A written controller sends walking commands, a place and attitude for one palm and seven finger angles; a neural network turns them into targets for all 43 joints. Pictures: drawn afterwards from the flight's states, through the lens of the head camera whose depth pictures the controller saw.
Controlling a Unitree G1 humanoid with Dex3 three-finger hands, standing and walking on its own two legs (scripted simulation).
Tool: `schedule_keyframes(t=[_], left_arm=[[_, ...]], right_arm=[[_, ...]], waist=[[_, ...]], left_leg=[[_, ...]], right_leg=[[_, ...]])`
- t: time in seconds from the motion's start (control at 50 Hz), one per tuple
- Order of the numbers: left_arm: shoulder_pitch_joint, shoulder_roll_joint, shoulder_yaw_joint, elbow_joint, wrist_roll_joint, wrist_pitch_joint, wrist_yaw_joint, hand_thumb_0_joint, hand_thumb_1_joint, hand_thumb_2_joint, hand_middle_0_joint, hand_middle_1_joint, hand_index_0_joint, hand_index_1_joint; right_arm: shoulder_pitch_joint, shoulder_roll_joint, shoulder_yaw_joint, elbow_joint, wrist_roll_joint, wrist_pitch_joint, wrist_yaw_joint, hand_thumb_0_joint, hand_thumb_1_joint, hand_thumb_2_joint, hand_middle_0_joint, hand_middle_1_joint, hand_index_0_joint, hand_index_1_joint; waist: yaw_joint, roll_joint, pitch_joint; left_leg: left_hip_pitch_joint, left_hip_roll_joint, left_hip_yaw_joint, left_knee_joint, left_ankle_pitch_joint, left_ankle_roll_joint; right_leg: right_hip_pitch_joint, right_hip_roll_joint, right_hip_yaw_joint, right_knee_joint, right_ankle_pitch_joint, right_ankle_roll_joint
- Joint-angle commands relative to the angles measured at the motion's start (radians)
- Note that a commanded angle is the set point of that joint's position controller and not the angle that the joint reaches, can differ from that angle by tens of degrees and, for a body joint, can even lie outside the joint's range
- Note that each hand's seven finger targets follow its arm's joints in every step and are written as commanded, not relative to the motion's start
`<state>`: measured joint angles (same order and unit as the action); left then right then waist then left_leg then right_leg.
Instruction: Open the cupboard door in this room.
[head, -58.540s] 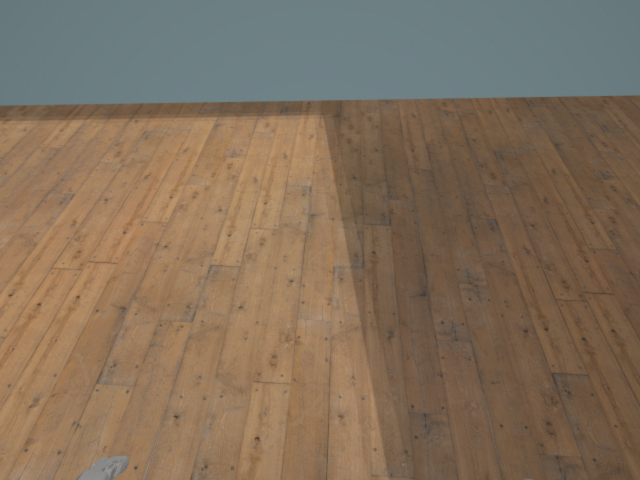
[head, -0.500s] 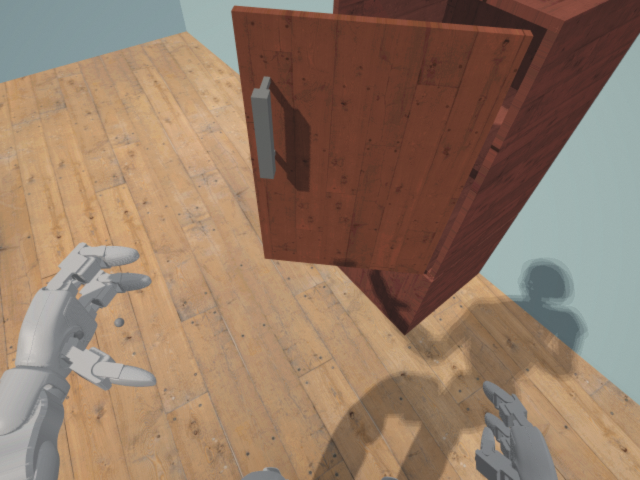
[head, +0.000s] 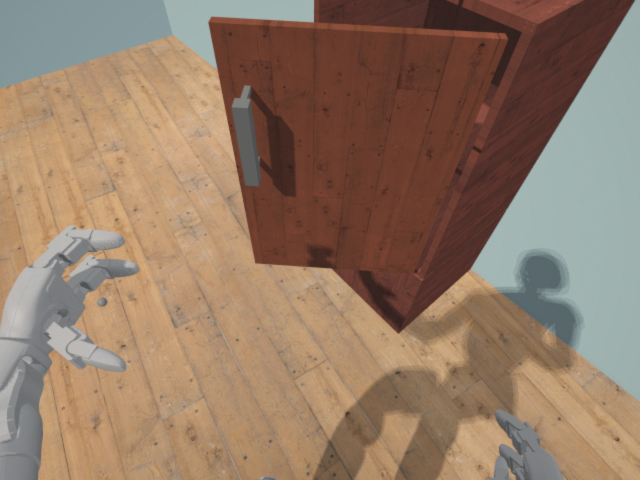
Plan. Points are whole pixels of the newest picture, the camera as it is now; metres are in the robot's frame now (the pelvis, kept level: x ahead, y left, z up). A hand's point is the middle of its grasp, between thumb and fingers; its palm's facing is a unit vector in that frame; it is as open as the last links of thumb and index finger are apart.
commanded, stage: raise the hand with hooked fingers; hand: left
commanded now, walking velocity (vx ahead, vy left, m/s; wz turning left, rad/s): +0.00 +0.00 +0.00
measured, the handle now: (250, 137) +0.61 +0.16 +0.06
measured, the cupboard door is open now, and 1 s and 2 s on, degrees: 46 46 46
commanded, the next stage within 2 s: move the hooked fingers beside the handle in 0.30 s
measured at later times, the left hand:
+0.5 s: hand (102, 307) +0.28 +0.27 +0.08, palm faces +0.01 -1.00 -0.02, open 14.0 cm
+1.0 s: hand (147, 239) +0.38 +0.25 +0.07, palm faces -0.02 -1.00 -0.02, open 14.0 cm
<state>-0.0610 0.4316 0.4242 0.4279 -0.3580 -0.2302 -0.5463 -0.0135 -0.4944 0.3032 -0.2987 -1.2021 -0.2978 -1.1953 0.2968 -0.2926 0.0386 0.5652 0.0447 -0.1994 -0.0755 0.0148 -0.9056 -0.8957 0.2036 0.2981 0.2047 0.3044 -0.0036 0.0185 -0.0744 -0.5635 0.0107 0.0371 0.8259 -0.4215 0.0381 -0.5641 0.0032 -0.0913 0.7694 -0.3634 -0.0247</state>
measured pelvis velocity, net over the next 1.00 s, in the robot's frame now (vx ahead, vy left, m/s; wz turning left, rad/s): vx -0.01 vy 0.00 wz -0.01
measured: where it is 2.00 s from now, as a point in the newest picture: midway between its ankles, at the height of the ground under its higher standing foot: outside the picture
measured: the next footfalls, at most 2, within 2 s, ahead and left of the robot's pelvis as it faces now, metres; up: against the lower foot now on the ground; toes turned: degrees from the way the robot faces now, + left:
none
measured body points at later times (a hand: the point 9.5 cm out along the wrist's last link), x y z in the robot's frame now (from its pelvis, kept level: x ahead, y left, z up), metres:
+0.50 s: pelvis -0.01 -0.01 +0.00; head +0.03 +0.00 +0.45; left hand +0.28 +0.32 +0.08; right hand +0.15 -0.25 -0.08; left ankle -0.01 +0.09 -0.71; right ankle +0.01 -0.11 -0.71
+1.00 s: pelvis -0.01 +0.00 -0.01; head +0.07 +0.01 +0.44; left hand +0.38 +0.30 +0.07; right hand +0.08 -0.27 -0.11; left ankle -0.01 +0.09 -0.71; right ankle +0.01 -0.11 -0.71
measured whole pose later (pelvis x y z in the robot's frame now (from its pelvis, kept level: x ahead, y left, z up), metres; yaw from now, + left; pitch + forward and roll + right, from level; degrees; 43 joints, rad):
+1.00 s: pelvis -0.01 +0.00 -0.01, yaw -1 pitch +13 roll -2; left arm -0.46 0.48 0.42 0.80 -0.26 -0.31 -0.48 -0.01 -0.50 0.30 -0.30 -1.20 -0.30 -1.20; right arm 0.36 -0.29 0.04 0.60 0.04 -0.11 -0.07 0.01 -0.91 -0.90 0.20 0.30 0.20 0.30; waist -0.05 0.01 -0.07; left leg -0.67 0.02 0.05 0.87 -0.43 0.04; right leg -0.67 0.01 -0.08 0.81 -0.36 -0.03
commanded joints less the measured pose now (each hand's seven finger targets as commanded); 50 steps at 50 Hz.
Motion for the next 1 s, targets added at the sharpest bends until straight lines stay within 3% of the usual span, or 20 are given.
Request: schedule_keyframes(t=[0.0,0.08,0.14,0.18,0.26,0.38,0.52,0.54,0.64,0.7,0.72,0.76,0.82,0.84,0.9,0.96,0.98], left_arm=[[-0.189,0.272,0.132,-0.205,-0.033,-0.096,0.031,0.0,-0.5,0.3,-0.3,-1.2,-0.3,-1.2],[-0.2,0.26,0.102,-0.211,-0.013,-0.104,0.037,0.0,-0.5,0.3,-0.3,-1.2,-0.3,-1.2],[-0.2,0.255,0.089,-0.217,-0.015,-0.103,0.029,0.0,-0.5,0.3,-0.3,-1.2,-0.3,-1.2],[-0.204,0.255,0.091,-0.215,-0.017,-0.103,0.022,0.0,-0.5,0.3,-0.3,-1.2,-0.3,-1.2],[-0.211,0.258,0.111,-0.167,-0.037,-0.097,0.015,0.0,-0.5,0.3,-0.3,-1.2,-0.3,-1.2],[-0.224,0.248,0.087,-0.16,-0.027,-0.094,0.002,0.0,-0.5,0.3,-0.3,-1.2,-0.3,-1.2],[-0.476,0.239,0.033,-0.081,0.005,-0.112,0.031,0.0,-0.5,0.3,-0.3,-1.2,-0.3,-1.2],[-0.506,0.247,0.03,-0.07,0.007,-0.111,0.032,0.0,-0.5,0.3,-0.3,-1.2,-0.3,-1.2],[-0.564,0.303,0.055,0.015,0.043,-0.109,0.044,0.0,-0.5,0.3,-0.3,-1.2,-0.3,-1.2],[-0.583,0.297,0.053,0.078,0.049,-0.104,0.053,0.0,-0.5,0.3,-0.3,-1.2,-0.3,-1.2],[-0.598,0.285,0.042,0.084,0.05,-0.105,0.056,0.0,-0.5,0.3,-0.3,-1.2,-0.3,-1.2],[-0.608,0.327,0.075,0.115,0.054,-0.106,0.055,0.0,-0.5,0.3,-0.3,-1.2,-0.3,-1.2],[-0.635,0.329,0.075,0.167,0.064,-0.111,0.062,0.0,-0.5,0.3,-0.3,-1.2,-0.3,-1.2],[-0.652,0.348,0.09,0.173,0.062,-0.118,0.06,0.0,-0.5,0.3,-0.3,-1.2,-0.3,-1.2],[-0.716,0.308,0.04,0.137,0.076,-0.143,0.065,0.0,-0.5,0.3,-0.3,-1.2,-0.3,-1.2],[-0.759,0.328,0.057,0.168,0.078,-0.156,0.071,0.0,-0.5,0.3,-0.3,-1.2,-0.3,-1.2],[-0.772,0.323,0.053,0.19,0.08,-0.158,0.074,0.0,-0.5,0.3,-0.3,-1.2,-0.3,-1.2]], right_arm=[[-0.028,-0.134,-0.055,-0.139,-0.006,-0.052,-0.002,0.0,-0.9,-0.9,0.2,0.3,0.2,0.3],[-0.029,-0.131,-0.053,-0.138,-0.004,-0.049,-0.003,0.0,-0.9,-0.9,0.2,0.3,0.2,0.3],[-0.029,-0.135,-0.054,-0.138,-0.003,-0.051,-0.006,0.0,-0.9,-0.9,0.2,0.3,0.2,0.3],[-0.034,-0.132,-0.052,-0.136,-0.001,-0.052,-0.009,0.0,-0.9,-0.9,0.2,0.3,0.2,0.3],[-0.039,-0.133,-0.047,-0.132,-0.001,-0.051,-0.014,0.0,-0.9,-0.9,0.2,0.3,0.2,0.3],[-0.041,-0.132,-0.047,-0.131,0.001,-0.054,-0.015,0.0,-0.9,-0.9,0.2,0.3,0.2,0.3],[-0.027,-0.137,-0.042,-0.093,0.002,-0.051,-0.03,0.0,-0.9,-0.9,0.2,0.3,0.2,0.3],[-0.023,-0.141,-0.041,-0.094,-0.002,-0.048,-0.03,0.0,-0.9,-0.9,0.2,0.3,0.2,0.3],[0.001,-0.145,-0.042,-0.085,-0.005,-0.031,-0.025,0.0,-0.9,-0.9,0.2,0.3,0.2,0.3],[0.016,-0.143,-0.044,-0.085,-0.002,-0.015,-0.017,0.0,-0.9,-0.9,0.2,0.3,0.2,0.3],[0.016,-0.142,-0.043,-0.088,-0.002,-0.012,-0.014,0.0,-0.9,-0.9,0.2,0.3,0.2,0.3],[0.032,-0.15,-0.046,-0.091,-0.006,0.001,-0.009,0.0,-0.9,-0.9,0.2,0.3,0.2,0.3],[0.056,-0.153,-0.052,-0.084,-0.004,0.019,-0.004,0.0,-0.9,-0.9,0.2,0.3,0.2,0.3],[0.064,-0.157,-0.052,-0.085,-0.008,0.024,-0.003,0.0,-0.9,-0.9,0.2,0.3,0.2,0.3],[0.08,-0.151,-0.058,-0.082,-0.007,0.037,0.003,0.0,-0.9,-0.9,0.2,0.3,0.2,0.3],[0.108,-0.159,-0.067,-0.064,-0.01,0.051,0.004,0.0,-0.9,-0.9,0.2,0.3,0.2,0.3],[0.109,-0.158,-0.065,-0.058,-0.01,0.056,0.003,0.0,-0.9,-0.9,0.2,0.3,0.2,0.3]], waist=[[0.015,0.05,-0.244],[0.01,0.113,-0.231],[0.004,0.076,-0.241],[0.0,0.089,-0.239],[0.001,0.025,-0.206],[0.004,0.059,-0.227],[-0.043,0.046,-0.184],[-0.039,0.034,-0.198],[-0.023,0.095,-0.276],[-0.026,0.058,-0.285],[-0.026,0.083,-0.283],[-0.019,0.062,-0.308],[-0.035,0.028,-0.296],[-0.028,0.041,-0.305],[-0.044,0.096,-0.348],[-0.057,0.047,-0.377],[-0.061,0.066,-0.358]], left_leg=[[0.107,-0.012,-0.066,-0.12,0.326,-0.021],[0.109,-0.011,-0.061,-0.123,0.304,-0.019],[0.111,-0.008,-0.063,-0.12,0.294,-0.015],[0.113,-0.01,-0.064,-0.125,0.277,-0.015],[0.075,-0.011,-0.062,-0.122,0.249,-0.013],[0.087,-0.012,-0.06,-0.12,0.259,-0.013],[0.07,-0.008,-0.076,-0.12,0.16,-0.015],[0.067,-0.008,-0.077,-0.112,0.166,-0.013],[0.076,-0.011,-0.076,-0.101,0.221,-0.018],[0.054,-0.008,-0.071,-0.099,0.231,-0.019],[0.058,-0.008,-0.07,-0.1,0.239,-0.02],[0.043,-0.007,-0.067,-0.091,0.269,-0.019],[0.02,-0.004,-0.06,-0.085,0.273,-0.016],[0.022,-0.005,-0.061,-0.077,0.295,-0.016],[0.074,0.0,-0.064,-0.076,0.334,-0.018],[0.08,0.006,-0.07,-0.063,0.355,-0.016],[0.076,0.005,-0.069,-0.065,0.354,-0.017]], right_leg=[[0.154,0.019,0.052,-0.072,0.249,-0.009],[0.147,0.017,0.06,-0.077,0.228,-0.011],[0.16,0.018,0.064,-0.081,0.223,-0.011],[0.149,0.016,0.064,-0.087,0.209,-0.007],[0.156,0.015,0.074,-0.096,0.194,-0.004],[0.156,0.011,0.077,-0.092,0.202,-0.005],[0.069,0.01,0.073,-0.096,0.088,-0.002],[0.08,0.013,0.079,-0.089,0.094,-0.007],[0.108,0.011,0.079,-0.062,0.154,-0.012],[0.106,0.011,0.075,-0.057,0.177,-0.004],[0.1,0.011,0.074,-0.053,0.186,-0.006],[0.123,0.014,0.077,-0.043,0.223,-0.007],[0.111,0.014,0.077,-0.041,0.24,-0.001],[0.116,0.019,0.08,-0.03,0.259,-0.006],[0.085,0.021,0.073,-0.025,0.272,-0.004],[0.081,0.028,0.072,-0.02,0.287,-0.001],[0.071,0.026,0.071,-0.021,0.286,-0.002]])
